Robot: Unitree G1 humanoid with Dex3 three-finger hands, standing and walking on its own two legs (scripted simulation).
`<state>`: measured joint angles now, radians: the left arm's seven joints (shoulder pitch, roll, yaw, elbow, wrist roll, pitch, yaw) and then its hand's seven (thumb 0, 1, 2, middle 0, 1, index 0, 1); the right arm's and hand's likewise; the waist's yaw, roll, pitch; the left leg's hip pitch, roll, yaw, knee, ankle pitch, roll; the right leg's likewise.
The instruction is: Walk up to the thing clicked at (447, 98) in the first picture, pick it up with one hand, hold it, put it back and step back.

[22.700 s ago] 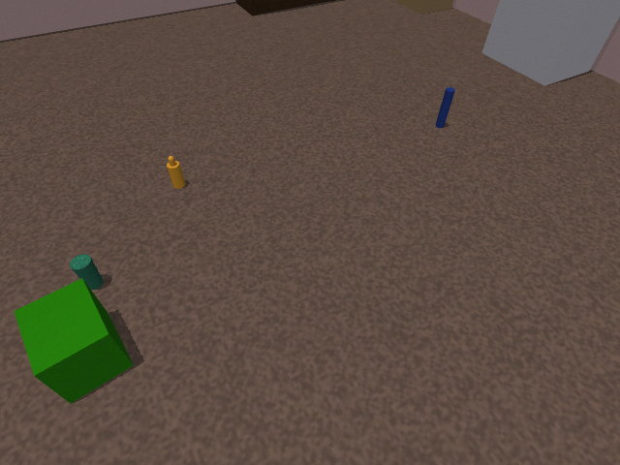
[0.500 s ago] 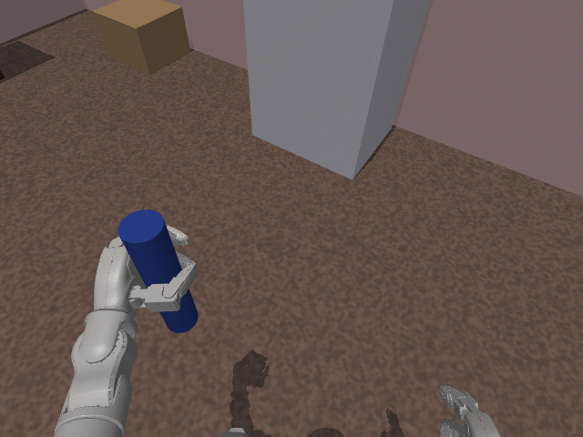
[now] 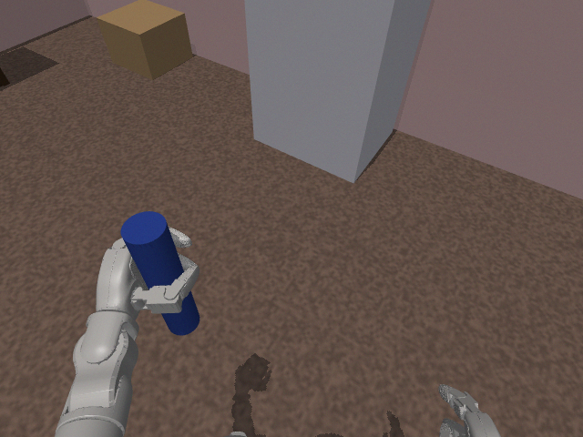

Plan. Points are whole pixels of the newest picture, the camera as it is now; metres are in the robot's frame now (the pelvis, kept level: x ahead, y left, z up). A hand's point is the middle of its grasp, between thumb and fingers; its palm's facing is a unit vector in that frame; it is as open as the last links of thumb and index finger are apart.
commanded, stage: hold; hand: left
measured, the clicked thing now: (167, 281) +0.32 +0.18 +0.03
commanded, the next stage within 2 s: crouch in 1.56 s
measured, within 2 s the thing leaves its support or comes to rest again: neither
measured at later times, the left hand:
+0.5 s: hand (168, 270) +0.33 +0.17 +0.06, palm faces +0.02 -1.00 +0.01, open 6.8 cm
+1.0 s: hand (175, 270) +0.33 +0.16 +0.06, palm faces +0.00 -1.00 +0.01, open 6.8 cm
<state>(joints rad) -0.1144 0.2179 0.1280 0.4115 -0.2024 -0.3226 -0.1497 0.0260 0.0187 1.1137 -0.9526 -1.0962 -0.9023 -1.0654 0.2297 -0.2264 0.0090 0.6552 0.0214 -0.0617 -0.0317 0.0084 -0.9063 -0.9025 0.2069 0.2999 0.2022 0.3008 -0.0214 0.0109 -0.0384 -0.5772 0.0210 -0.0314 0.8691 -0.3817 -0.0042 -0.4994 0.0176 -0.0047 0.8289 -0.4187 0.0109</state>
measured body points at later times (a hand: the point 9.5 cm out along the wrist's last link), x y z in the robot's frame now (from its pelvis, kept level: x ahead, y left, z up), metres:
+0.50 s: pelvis +0.00 +0.00 +0.00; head +0.03 +0.01 +0.45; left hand +0.32 +0.22 +0.06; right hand +0.14 -0.24 -0.10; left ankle +0.04 +0.12 -0.70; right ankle +0.00 -0.13 -0.70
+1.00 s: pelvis +0.00 +0.00 +0.00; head +0.03 +0.01 +0.45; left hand +0.32 +0.22 +0.06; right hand +0.13 -0.25 -0.10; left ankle +0.04 +0.12 -0.70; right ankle +0.00 -0.13 -0.70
